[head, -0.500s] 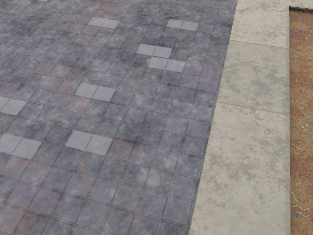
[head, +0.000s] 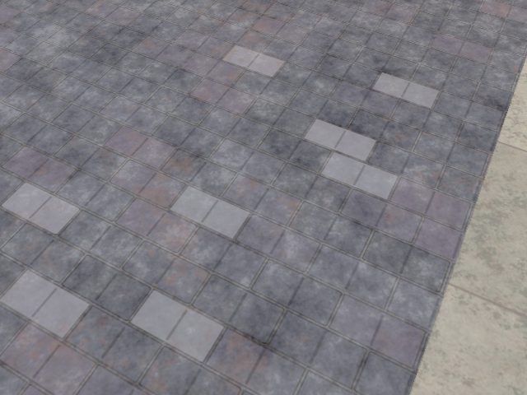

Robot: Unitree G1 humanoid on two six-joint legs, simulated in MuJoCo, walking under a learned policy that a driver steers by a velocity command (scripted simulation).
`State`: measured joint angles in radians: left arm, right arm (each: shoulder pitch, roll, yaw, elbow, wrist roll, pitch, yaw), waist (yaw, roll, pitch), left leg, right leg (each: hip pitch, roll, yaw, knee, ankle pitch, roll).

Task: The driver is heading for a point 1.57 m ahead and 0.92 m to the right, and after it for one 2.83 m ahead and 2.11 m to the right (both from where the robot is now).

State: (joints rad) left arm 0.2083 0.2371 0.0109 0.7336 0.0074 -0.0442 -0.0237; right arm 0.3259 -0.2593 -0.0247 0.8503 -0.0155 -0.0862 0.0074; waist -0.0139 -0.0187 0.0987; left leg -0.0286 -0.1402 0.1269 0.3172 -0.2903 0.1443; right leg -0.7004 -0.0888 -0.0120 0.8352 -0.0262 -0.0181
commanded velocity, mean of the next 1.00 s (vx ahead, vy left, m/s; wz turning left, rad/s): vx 0.11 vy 0.00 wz -0.74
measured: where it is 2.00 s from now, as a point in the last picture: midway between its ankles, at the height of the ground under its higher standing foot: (452, 293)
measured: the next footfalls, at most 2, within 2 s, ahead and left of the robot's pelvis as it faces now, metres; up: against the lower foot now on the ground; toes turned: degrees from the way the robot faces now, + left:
right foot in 0.12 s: +0.29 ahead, -0.08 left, +0.00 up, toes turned -6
left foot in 0.76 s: +0.38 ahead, +0.04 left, +0.00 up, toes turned -53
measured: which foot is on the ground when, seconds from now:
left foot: down 0.00-0.12, up 0.14-0.74, down 0.76-1.00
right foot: up 0.00-0.10, down 0.12-0.78, up 0.80-1.00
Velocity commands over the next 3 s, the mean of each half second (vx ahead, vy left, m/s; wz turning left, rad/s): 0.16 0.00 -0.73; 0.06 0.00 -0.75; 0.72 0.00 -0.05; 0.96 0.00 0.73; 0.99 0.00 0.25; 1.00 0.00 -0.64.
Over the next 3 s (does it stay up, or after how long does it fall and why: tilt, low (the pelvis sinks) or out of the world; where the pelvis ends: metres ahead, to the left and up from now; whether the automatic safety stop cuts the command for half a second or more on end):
stays up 1.60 -0.79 -0.02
